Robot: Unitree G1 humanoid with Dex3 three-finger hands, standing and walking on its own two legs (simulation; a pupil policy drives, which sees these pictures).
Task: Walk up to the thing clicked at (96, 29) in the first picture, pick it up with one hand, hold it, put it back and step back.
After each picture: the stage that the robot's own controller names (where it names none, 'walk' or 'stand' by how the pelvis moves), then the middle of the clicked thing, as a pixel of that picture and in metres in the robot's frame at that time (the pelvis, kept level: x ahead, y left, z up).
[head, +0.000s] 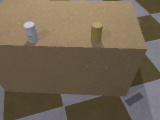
stand; (96, 32) +0.79 -0.05 -0.11
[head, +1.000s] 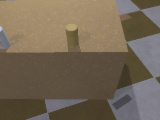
rise first; (72, 35) +0.70 +0.12 -0.09
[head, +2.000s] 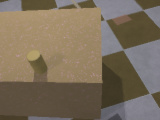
walk; (37, 62) +0.49 +0.28 -0.10
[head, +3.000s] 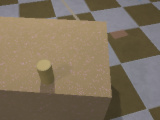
stand; (45, 72) +0.46 +0.20 -0.10
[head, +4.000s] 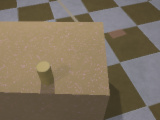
stand; (45, 73) +0.47 +0.21 -0.11
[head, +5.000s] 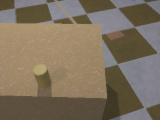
stand; (42, 76) +0.46 +0.22 -0.12
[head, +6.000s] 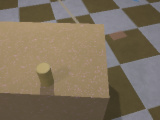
stand; (45, 75) +0.47 +0.21 -0.12
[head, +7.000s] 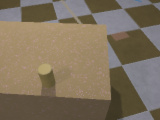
stand; (46, 76) +0.46 +0.20 -0.12
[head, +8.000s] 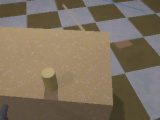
rise first; (49, 79) +0.46 +0.20 -0.11
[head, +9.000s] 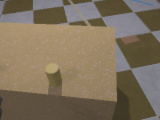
go down; (53, 75) +0.47 +0.19 -0.11
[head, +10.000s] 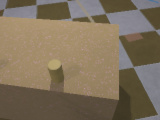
go down; (56, 71) +0.48 +0.19 -0.11
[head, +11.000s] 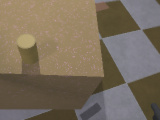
go down; (28, 49) +0.49 +0.18 -0.05
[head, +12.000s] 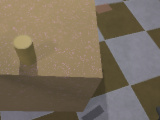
approach; (25, 50) +0.49 +0.19 -0.04
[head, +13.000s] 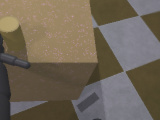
close in; (12, 35) +0.52 +0.19 +0.00
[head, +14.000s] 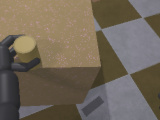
lift; (28, 53) +0.45 +0.15 +0.00
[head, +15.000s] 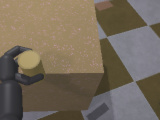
lift; (33, 68) +0.39 +0.15 +0.01
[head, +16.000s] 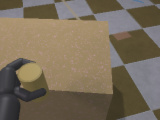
lift; (35, 83) +0.30 +0.17 +0.10
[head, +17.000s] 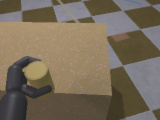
hold; (41, 80) +0.32 +0.15 +0.09
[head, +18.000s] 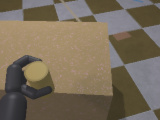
hold; (41, 80) +0.31 +0.15 +0.10
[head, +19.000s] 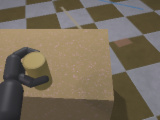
crouch; (38, 71) +0.33 +0.16 +0.13
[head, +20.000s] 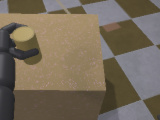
lower; (28, 46) +0.43 +0.18 +0.11
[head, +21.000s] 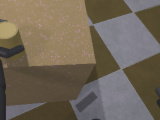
lower; (11, 42) +0.48 +0.18 +0.01
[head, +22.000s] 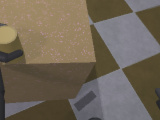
lower; (10, 45) +0.47 +0.18 +0.00
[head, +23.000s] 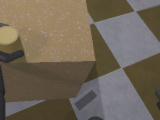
lower; (11, 46) +0.47 +0.18 +0.00
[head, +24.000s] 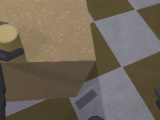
lower; (10, 44) +0.47 +0.18 +0.01
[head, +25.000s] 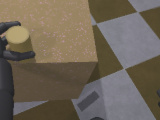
open; (21, 45) +0.47 +0.15 +0.01
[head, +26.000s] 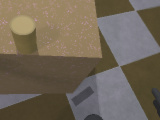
rise; (24, 36) +0.47 +0.15 +0.01
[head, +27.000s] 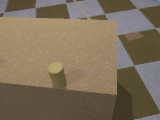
sink last; (57, 75) +0.45 +0.17 -0.06
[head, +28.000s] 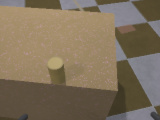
stand; (56, 71) +0.44 +0.14 -0.06
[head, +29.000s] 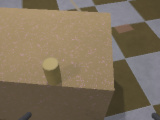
stand; (52, 71) +0.44 +0.16 -0.05
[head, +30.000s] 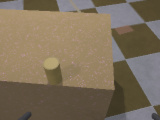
stand; (53, 71) +0.44 +0.16 -0.05
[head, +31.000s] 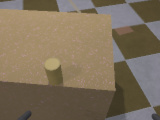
stand; (54, 72) +0.44 +0.15 -0.05
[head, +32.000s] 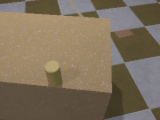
stand; (53, 74) +0.44 +0.16 -0.08
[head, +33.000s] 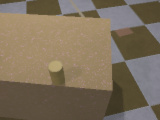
walk; (56, 73) +0.46 +0.15 -0.11
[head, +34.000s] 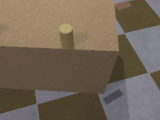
walk; (66, 36) +0.61 +0.12 -0.10
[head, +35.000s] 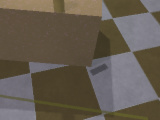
walk; (58, 1) +0.89 +0.17 -0.10
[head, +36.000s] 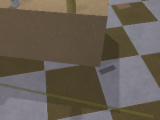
stand; (71, 3) +1.05 +0.14 -0.10
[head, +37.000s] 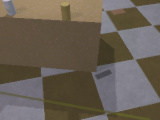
stand; (65, 11) +1.04 +0.16 -0.12
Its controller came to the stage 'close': yes
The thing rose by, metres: 0.23
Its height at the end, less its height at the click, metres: +0.00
